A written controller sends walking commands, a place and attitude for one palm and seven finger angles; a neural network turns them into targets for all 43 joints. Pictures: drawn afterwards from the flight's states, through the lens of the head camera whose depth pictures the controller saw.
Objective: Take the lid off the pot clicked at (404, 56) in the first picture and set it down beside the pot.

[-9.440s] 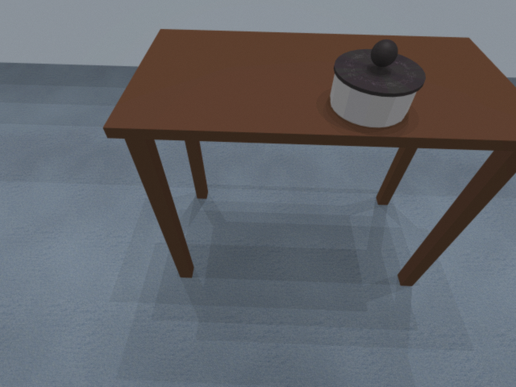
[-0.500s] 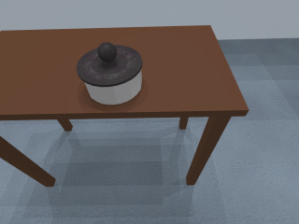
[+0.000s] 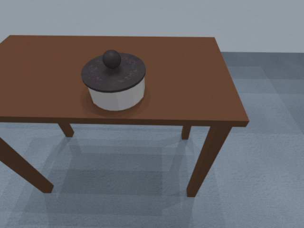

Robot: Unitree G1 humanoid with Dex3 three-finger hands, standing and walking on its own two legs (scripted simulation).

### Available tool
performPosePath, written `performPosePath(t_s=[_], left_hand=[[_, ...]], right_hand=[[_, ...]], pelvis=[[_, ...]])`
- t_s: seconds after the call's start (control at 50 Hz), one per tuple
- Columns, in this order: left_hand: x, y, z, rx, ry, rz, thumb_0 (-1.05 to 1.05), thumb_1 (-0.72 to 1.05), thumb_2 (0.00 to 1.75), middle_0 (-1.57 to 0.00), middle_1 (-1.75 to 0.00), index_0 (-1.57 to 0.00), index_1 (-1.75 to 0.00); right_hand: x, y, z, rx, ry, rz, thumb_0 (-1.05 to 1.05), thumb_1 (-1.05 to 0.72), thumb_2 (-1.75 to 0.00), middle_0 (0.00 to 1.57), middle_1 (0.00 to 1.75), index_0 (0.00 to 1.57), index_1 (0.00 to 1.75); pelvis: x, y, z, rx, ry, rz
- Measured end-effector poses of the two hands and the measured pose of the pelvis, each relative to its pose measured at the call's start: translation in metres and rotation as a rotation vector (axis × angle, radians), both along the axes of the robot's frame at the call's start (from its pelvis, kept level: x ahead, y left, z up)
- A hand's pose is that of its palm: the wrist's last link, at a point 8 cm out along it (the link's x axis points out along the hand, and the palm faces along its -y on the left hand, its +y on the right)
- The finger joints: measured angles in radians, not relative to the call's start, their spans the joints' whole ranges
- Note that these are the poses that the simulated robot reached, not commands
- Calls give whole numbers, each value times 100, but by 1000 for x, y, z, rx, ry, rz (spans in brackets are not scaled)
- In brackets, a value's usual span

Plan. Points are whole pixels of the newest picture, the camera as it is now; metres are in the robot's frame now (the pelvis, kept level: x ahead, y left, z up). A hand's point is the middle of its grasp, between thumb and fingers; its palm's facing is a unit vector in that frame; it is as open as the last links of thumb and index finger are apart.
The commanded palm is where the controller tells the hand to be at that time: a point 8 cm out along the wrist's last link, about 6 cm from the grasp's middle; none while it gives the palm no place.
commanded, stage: look again from close up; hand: left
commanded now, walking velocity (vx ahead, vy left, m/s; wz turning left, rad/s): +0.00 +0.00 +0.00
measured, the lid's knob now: (111, 59) +0.54 +0.15 +0.17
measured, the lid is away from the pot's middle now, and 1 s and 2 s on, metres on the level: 0.00 0.00 0.00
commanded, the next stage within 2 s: shuffle to correct the standing spot in 1.14 s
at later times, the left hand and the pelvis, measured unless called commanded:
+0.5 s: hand out of the picture +0.00 +0.18 -0.17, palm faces +0.04 -0.98 -0.21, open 7.4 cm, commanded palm none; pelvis -0.01 +0.00 +0.00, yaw +0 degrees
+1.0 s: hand out of the picture -0.02 +0.17 -0.17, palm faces +0.05 -0.98 -0.20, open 7.4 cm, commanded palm none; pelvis -0.02 -0.01 +0.00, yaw +0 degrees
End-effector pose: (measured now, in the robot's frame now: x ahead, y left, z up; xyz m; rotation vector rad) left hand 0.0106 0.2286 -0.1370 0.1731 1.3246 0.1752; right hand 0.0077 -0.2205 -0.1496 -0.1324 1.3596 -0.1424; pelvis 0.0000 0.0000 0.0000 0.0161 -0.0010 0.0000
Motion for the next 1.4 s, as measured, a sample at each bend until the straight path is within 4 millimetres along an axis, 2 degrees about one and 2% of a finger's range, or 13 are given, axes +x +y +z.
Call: performPosePath(t_s=[0.2,0.86,1.28,1.4], left_hand=[[-14,-2,-1,-6,22,12,1,91,90,-20,-30,-20,-30],[-36,-11,-1,-22,37,24,1,91,90,-20,-30,-20,-30],[-46,-16,-2,-37,47,40,1,91,90,-20,-30,-20,-30],[-49,-15,-6,-50,44,65,1,91,90,-20,-30,-20,-30]], right_hand=[[-12,2,1,7,27,0,0,-91,-90,20,30,20,29],[-39,5,1,24,57,-5,0,-91,-90,20,30,20,29],[-43,6,2,20,59,-8,0,-91,-90,20,30,20,29],[-44,8,0,20,72,2,0,-91,-90,20,30,20,29]], pelvis=[[-5,-2,1,0,-3,3],[-23,-6,3,3,-5,5],[-26,-6,3,1,-7,8],[-21,-3,0,-12,-10,17]])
